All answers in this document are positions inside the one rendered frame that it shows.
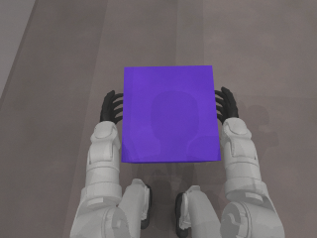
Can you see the carton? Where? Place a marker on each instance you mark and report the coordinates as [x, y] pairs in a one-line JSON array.
[[169, 115]]

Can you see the left robot forearm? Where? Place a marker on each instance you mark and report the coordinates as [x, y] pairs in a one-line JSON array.
[[102, 187]]

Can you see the left robot upper arm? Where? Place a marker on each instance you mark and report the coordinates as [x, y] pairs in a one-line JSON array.
[[107, 222]]

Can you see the right robot forearm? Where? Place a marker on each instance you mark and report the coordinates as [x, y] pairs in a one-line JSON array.
[[243, 176]]

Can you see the robot right hand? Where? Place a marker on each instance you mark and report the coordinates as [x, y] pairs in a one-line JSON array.
[[229, 106]]

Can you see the robot left shin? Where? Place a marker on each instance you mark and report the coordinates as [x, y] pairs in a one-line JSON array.
[[138, 181]]

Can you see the right robot upper arm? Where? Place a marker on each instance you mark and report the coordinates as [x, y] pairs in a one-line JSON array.
[[244, 220]]

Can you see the robot left thigh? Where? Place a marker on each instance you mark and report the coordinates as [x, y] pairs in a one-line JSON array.
[[135, 201]]

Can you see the robot left hand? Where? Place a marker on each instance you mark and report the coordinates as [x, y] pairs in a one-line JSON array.
[[108, 113]]

